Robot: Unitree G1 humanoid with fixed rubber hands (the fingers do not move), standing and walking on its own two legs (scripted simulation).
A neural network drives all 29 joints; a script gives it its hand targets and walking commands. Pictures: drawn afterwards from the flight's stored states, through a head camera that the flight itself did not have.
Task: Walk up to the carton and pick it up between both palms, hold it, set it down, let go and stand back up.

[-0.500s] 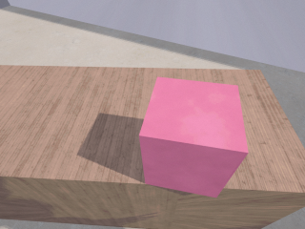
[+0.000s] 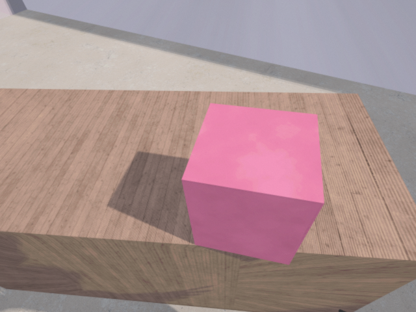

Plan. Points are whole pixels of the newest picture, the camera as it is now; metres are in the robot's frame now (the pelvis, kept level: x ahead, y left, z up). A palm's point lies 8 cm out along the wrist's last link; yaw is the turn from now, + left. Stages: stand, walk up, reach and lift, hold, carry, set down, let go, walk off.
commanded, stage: walk up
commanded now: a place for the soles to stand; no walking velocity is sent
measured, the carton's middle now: (250, 185) +0.38 -0.04 +0.04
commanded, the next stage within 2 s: reach and lift in 1.12 s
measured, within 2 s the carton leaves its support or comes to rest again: neither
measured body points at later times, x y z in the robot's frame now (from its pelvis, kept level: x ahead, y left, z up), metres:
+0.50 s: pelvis -0.01 +0.01 +0.01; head +0.00 +0.01 +0.46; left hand +0.04 +0.27 -0.12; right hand +0.09 -0.24 -0.12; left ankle +0.04 +0.16 -0.72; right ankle -0.05 -0.07 -0.72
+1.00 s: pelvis +0.00 +0.02 +0.01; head +0.00 +0.02 +0.46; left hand +0.04 +0.28 -0.12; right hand +0.08 -0.23 -0.12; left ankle +0.04 +0.16 -0.72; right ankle -0.05 -0.07 -0.72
